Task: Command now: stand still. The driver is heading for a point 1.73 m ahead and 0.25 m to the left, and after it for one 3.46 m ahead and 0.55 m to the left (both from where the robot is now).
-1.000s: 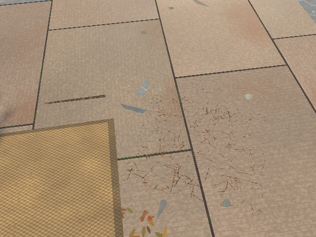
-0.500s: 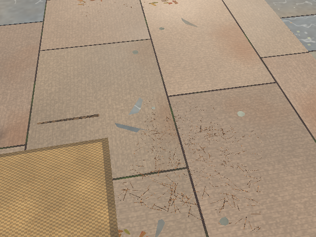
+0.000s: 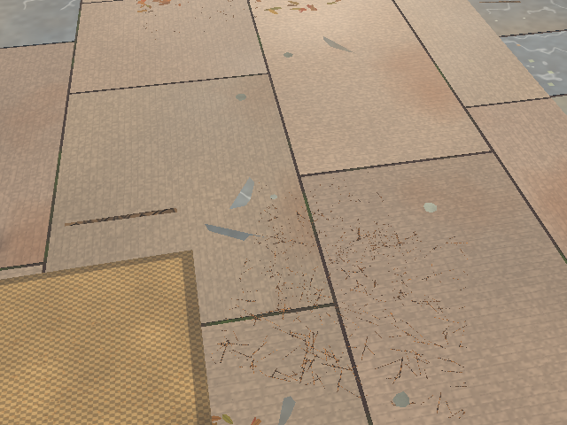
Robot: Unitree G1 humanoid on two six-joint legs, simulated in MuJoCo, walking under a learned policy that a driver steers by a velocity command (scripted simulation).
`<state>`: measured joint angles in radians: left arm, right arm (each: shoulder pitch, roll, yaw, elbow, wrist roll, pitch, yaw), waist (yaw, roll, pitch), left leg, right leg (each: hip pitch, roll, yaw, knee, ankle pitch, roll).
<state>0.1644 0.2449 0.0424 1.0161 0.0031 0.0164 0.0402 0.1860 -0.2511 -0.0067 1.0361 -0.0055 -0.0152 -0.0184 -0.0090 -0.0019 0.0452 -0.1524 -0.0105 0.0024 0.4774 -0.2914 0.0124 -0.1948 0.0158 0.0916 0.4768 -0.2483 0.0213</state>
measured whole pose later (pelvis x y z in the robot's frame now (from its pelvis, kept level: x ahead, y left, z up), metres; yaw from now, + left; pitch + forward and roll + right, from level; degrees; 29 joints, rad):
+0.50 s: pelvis +0.00 +0.01 +0.00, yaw +0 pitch -1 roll +0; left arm 0.22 0.23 0.03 1.12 -0.01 0.01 0.05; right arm 0.27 -0.23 0.00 1.06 0.01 -0.02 -0.03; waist -0.01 0.00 0.02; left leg -0.17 -0.02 0.01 0.50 -0.32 0.04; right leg -0.24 0.00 0.08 0.57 -0.36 0.01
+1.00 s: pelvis +0.17 -0.05 +0.00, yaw +0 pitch +2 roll +0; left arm 0.45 0.19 0.01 1.09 0.00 -0.09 0.01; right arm 0.08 -0.27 -0.04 0.89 0.02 -0.08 0.02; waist 0.08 0.04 0.00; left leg -0.66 0.10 0.01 0.73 -0.03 0.01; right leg 0.08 0.04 -0.03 0.17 -0.28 -0.05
